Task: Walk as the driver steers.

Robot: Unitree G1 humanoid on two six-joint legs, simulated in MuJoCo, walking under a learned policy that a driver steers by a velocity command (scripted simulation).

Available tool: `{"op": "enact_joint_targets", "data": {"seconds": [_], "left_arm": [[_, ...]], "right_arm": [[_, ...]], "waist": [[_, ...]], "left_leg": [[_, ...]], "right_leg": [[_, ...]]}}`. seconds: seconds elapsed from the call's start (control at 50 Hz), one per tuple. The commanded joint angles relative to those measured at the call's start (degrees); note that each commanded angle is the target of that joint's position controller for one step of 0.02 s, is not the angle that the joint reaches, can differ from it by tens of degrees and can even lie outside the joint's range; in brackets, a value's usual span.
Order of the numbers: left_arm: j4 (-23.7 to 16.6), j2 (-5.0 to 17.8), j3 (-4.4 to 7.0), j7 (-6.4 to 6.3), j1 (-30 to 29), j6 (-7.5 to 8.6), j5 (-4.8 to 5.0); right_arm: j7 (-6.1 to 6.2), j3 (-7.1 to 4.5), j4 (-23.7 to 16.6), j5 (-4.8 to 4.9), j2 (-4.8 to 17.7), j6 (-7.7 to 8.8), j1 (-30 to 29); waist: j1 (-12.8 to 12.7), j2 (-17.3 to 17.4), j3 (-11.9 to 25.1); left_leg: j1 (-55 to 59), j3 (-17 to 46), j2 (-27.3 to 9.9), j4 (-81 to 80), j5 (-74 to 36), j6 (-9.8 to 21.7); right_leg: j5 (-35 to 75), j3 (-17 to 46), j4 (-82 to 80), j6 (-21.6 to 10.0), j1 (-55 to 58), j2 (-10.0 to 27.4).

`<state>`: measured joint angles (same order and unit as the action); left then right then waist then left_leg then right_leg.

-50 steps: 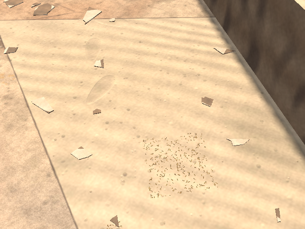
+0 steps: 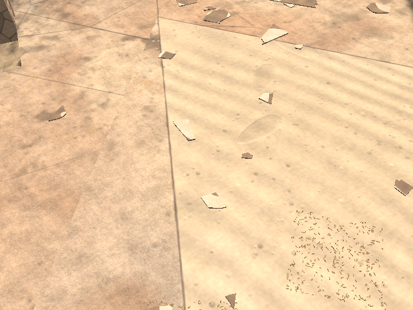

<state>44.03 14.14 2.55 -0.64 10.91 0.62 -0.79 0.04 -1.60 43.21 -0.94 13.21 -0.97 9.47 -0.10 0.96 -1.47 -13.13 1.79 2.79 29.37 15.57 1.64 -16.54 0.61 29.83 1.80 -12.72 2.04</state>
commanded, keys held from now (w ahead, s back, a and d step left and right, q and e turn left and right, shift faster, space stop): no key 0.36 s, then w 0.64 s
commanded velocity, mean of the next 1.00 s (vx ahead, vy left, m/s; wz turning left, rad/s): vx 0.21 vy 0.00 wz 0.01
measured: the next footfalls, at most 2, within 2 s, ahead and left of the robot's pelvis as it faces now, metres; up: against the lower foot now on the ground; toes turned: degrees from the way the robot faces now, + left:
right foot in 1.04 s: +0.41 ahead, -0.14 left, +0.00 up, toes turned -2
left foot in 1.58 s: +0.71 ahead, +0.09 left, +0.00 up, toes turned +2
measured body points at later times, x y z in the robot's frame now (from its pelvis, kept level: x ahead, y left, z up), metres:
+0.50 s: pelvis +0.01 -0.02 +0.00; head +0.01 -0.02 +0.45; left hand +0.09 +0.25 -0.14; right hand +0.09 -0.28 -0.14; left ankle +0.00 +0.10 -0.73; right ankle -0.01 -0.14 -0.73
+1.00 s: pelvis +0.21 -0.03 -0.01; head +0.24 -0.02 +0.44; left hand +0.47 +0.18 -0.09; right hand +0.11 -0.28 -0.14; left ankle +0.01 +0.10 -0.74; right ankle +0.38 -0.14 -0.72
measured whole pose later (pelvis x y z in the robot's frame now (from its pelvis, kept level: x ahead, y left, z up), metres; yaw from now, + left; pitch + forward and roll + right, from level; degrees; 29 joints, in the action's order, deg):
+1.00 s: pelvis +0.21 -0.03 -0.01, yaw +0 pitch +2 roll +1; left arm 43.6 14.0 0.9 2.7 -3.5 5.1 1.5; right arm 0.9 -2.4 57.6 0.9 13.1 3.9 28.9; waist 5.5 -1.1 -2.2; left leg 11.1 0.1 -0.2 9.4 22.1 -0.2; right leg -1.3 -1.9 30.8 -3.1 -32.6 1.3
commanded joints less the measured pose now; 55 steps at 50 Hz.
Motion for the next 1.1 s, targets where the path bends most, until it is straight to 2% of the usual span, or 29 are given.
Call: {"op": "enact_joint_targets", "data": {"seconds": [0.02, 0.16, 0.36, 0.38, 0.42, 0.46, 0.52, 0.54, 0.56, 0.58, 0.6, 0.62, 0.64, 0.66, 0.68, 0.7, 0.72, 0.76, 0.8, 0.84, 0.88, 0.94, 0.98, 1.0, 1.02, 1.04, 1.06, 1.08, 1.1], "left_arm": [[-2.82, 6.37, 1.18, -0.25, -1.11, 1.25, 0.05], [-1.03, 6.19, 0.66, -0.76, -1.0, 1.14, 0.21], [3.66, 5.49, 0.27, -0.74, -0.79, 1.06, 0.42], [4.64, 5.34, 0.27, -0.79, 0.19, 0.93, 0.48], [5.4, 6.64, 0.8, -1.08, 0.74, 0.59, 1.25], [5.48, 7.2, 0.87, -1.33, 2.18, 1.29, 1.83], [7.22, 10.68, 2.05, -1.08, 5.98, 2.92, 2.23], [6.95, 10.75, 2.11, -0.98, 5.43, 3.05, 2.26], [6.38, 10.69, 2.02, -0.75, 3.3, 3.11, 2.38], [5.32, 9.89, 1.74, -0.45, -0.18, 2.93, 2.69], [4.4, 8.39, 1.34, -0.29, -2.89, 2.84, 2.58], [2.45, 4.78, 0.31, -0.21, -6.21, 3.43, 2.39], [0.33, 4.59, 0.24, -0.42, -6.82, 4.76, 2.32], [0.58, 7.31, 0.98, -0.31, -6.36, 5.5, 2.94], [1.52, 7.21, 0.97, 0.29, -3.9, 5.91, 3.64], [2.16, 6.47, 0.81, 0.71, -3.12, 6.12, 3.63], [1.82, 6.43, 0.89, 1.1, -4.64, 6.22, 3.12], [1.35, 4.85, 0.7, 2.16, -6.19, 5.95, 2.37], [0.25, 2.75, -0.08, 2.94, -9.02, 5.5, 1.82], [-1.88, 1.08, -1.05, 3.18, -14.5, 5.36, 1.73], [-3.04, 2.03, -1.1, 3.15, -17.25, 5.15, 2.09], [-4.14, 4.97, -0.46, 3.22, -18.28, 4.99, 2.52], [-3.59, 7.14, 0.55, 3.22, -14.95, 5.11, 2.36], [-2.24, 8.6, 1.45, 2.99, -9.91, 4.97, 2.32], [0.71, 10.4, 2.72, 2.59, -0.66, 4.65, 2.5], [3.02, 13.19, 3.7, 1.99, 9.39, 4.3, 2.1], [4.81, 17.71, 4.53, 2.36, 14.33, 4.18, 1.14], [4.71, 12.32, 3.0, 2.64, 12.34, 4.38, 1.58], [4.07, 9.96, 2.24, 2.59, 6.48, 4.73, 1.68]], "right_arm": [[0.46, -1.9, -3.39, 0.13, 5.97, 0.35, -1.79], [1.09, -2.21, -0.37, 0.38, 5.74, 0.44, -0.03], [1.96, -2.51, 4.44, 0.6, 6.13, 0.38, 1.37], [2.05, -2.49, 5.38, 0.68, 5.89, 0.3, 2.34], [2.24, -2.93, 6.16, 1.39, 6.61, 0.27, 3.12], [2.19, -2.74, 5.5, 1.85, 5.85, 1.63, 2.25], [0.97, -2.33, 4.66, 2.52, 3.46, 4.85, -0.02], [0.56, -2.41, 4.71, 2.57, 3.8, 5.46, -0.24], [0.16, -2.37, 5.34, 2.84, 3.47, 5.9, 1.53], [-0.06, -2.55, 7.27, 2.92, 3.55, 6.16, 5.67], [-0.1, -3.24, 9.92, 2.73, 4.96, 6.2, 11.1], [0.08, -4.43, 12.21, 2.46, 8.82, 6.37, 17.94], [-0.53, -5.85, 12.72, 2.36, 14.7, 6.67, 22.54], [-0.67, -4.46, 12.06, 1.22, 10.54, 7.18, 20.9], [-0.7, -3.52, 11.33, 0.9, 7.65, 7.54, 18.81], [-0.76, -3.29, 10.74, 0.93, 7.32, 7.56, 17.32], [-0.87, -2.82, 10.63, 1.24, 6.7, 7.21, 16.49], [-0.65, -1.77, 11.06, 1.16, 4.31, 6.14, 17.15], [0.13, -1.65, 10.97, 1.39, 5.16, 5.45, 17.31], [0.96, -1.83, 10.55, 1.23, 7.36, 5.33, 16.67], [1.27, -2.19, 11.11, 1.35, 9.29, 5.65, 18.4], [1.2, -2.59, 11.91, 2.29, 9.71, 5.97, 18.47], [1.08, -3.0, 11.72, 1.96, 10.55, 5.53, 17.26], [1.03, -3.21, 11.53, 1.59, 11.01, 5.03, 16.63], [1.05, -3.0, 11.25, 1.19, 10.4, 4.4, 16.34], [1.11, -2.24, 10.03, 0.45, 8.83, 4.13, 16.66], [0.41, 0.22, 9.53, 0.88, -0.49, 5.15, 24.97], [0.11, -0.66, 10.18, 2.26, 3.88, 6.71, 21.87], [-0.07, -1.94, 7.73, 3.96, 8.16, 7.58, 15.31]], "waist": [[0.03, -3.73, 2.71], [-0.04, -0.94, 2.01], [0.11, -0.9, 1.27], [0.12, -1.06, 2.42], [0.06, -2.24, -0.63], [-0.72, -4.16, -5.7], [-1.27, -11.15, -6.73], [-1.01, -10.77, -6.94], [0.64, -11.0, -6.78], [3.18, -10.15, -5.94], [5.44, -7.91, -4.33], [7.53, 2.88, -2.77], [8.56, 15.49, -1.26], [7.1, 10.28, -1.98], [5.07, 6.22, -2.57], [4.0, 4.03, -1.97], [3.68, 2.45, -3.07], [3.24, 3.81, -2.64], [3.5, 3.71, -3.32], [4.24, 3.26, -5.08], [4.62, 4.69, -5.79], [2.98, 5.33, -6.79], [0.14, 5.78, -3.39], [-2.67, 6.49, 0.54], [-7.03, 6.08, 5.98], [-10.58, 2.0, 12.8], [-5.85, -15.74, 22.8], [-7.13, -13.72, 21.03], [-5.73, -10.84, 10.29]], "left_leg": [[0.65, 4.38, -4.11, -4.04, -6.85, 1.26], [1.26, 4.09, -4.13, -3.94, -8.88, 0.15], [2.95, 3.75, -4.32, -4.35, -10.71, -0.44], [3.35, 2.92, -3.56, -4.32, -5.36, -0.26], [-1.03, 1.33, -1.58, -2.51, 14.75, 1.11], [-8.04, 1.61, -1.84, -0.28, 22.26, 2.17], [-13.18, -2.96, -1.54, 9.62, 10.1, 1.71], [-11.68, -2.26, -2.47, 9.58, 9.59, 2.45], [-7.64, -2.53, -2.66, 5.57, 9.72, 3.42], [1.07, -3.16, -2.16, -1.2, 7.53, 4.22], [10.5, -1.1, -2.58, -4.34, 2.95, 4.29], [17.59, 12.71, -9.76, -10.38, 9.39, 7.33], [25.04, 32.87, -20.88, -17.57, 7.11, 14.18], [26.35, 36.46, -23.93, -17.45, 1.59, 16.64], [27.23, 31.24, -22.66, -16.29, -2.29, 15.41], [27.73, 26.33, -21.23, -16.54, -4.37, 13.65], [27.08, 21.99, -20.32, -17.38, -9.72, 12.11], [23.59, 13.9, -16.8, -18.88, -18.25, 9.69], [18.77, 8.99, -14.72, -20.71, -20.74, 9.58], [11.56, 5.25, -12.7, -22.96, -18.72, 8.95], [8.38, 4.35, -13.2, -25.16, -16.34, 8.82], [12.3, 3.79, -16.09, -24.41, -18.83, 7.72], [16.66, 2.53, -17.07, -18.38, -33.64, 6.22], [17.46, 1.32, -16.39, -11.64, -43.87, 5.3], [14.74, -0.48, -14.09, -0.61, -48.95, 3.92], [2.4, -1.35, -11.7, 15.93, -35.92, 2.31], [-17.89, -0.99, -0.22, 39.1, 4.45, -1.39], [-23.99, 6.85, -0.54, 47.18, 15.63, -0.15], [-29.01, 5.4, -3.68, 49.47, 11.66, 0.94]], "right_leg": [[9.53, 2.93, -4.47, -1.93, 0.45, 2.76], [9.23, 2.66, -4.4, -2.3, 0.62, 2.05], [9.38, 2.02, -5.45, -2.43, 0.74, 1.07], [3.85, 1.42, -5.71, -2.67, 1.15, 0.39], [-15.91, 2.26, -6.12, -4.89, -1.94, -0.13], [-27.66, 8.2, -9.36, -8.14, -4.12, 3.27], [-30.54, 24.66, -17.87, -14.74, 0.28, 14.36], [-28.26, 26.02, -18.88, -15.48, -1.16, 15.36], [-25.28, 24.13, -18.13, -14.77, -3.24, 14.68], [-21.19, 18.9, -16.17, -12.59, -7.37, 11.54], [-14.78, 12.99, -10.86, -9.71, -12.3, 7.48], [-6.75, 2.59, 4.47, -5.14, -19.73, 0.24], [-8.48, -1.98, 20.76, -2.65, -29.31, -4.34], [-15.49, 2.8, 32.05, -3.1, -36.0, -2.69], [-12.29, 4.72, 36.84, -4.55, -38.8, -0.51], [-7.81, 4.07, 37.85, -5.57, -40.53, 1.41], [-4.11, 3.23, 36.4, -5.83, -41.75, 3.0], [0.86, 0.85, 31.57, -5.0, -37.84, 4.3], [5.51, -1.72, 24.51, -2.94, -34.19, 3.52], [11.84, -3.6, 13.65, -1.72, -27.46, 1.79], [16.23, -4.42, 6.74, -1.58, -21.15, 0.05], [18.0, -2.19, 1.55, -3.8, -19.07, 0.02], [15.78, -2.51, 0.91, -5.88, -14.23, -1.36], [13.96, -3.63, 1.53, -7.17, -7.72, -2.97], [13.1, -4.78, 1.42, -8.7, 3.69, -4.44], [10.09, 4.47, 3.07, -11.68, 20.71, 3.56], [-8.64, 34.71, -5.58, -21.44, 37.91, 18.69], [-16.45, 45.56, -15.46, -20.29, 34.59, 18.83], [-14.57, 37.05, -16.42, -17.52, 25.69, 17.66]]}}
